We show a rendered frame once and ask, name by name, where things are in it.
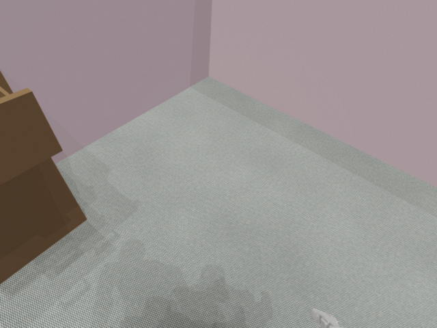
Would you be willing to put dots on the drawer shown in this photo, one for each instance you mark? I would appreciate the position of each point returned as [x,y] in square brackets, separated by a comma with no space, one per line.
[26,138]

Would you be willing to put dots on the robot right hand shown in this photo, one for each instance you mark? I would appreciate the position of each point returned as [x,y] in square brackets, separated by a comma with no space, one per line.
[324,320]

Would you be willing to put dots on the cabinet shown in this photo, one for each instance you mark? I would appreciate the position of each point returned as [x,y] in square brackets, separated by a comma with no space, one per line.
[37,209]

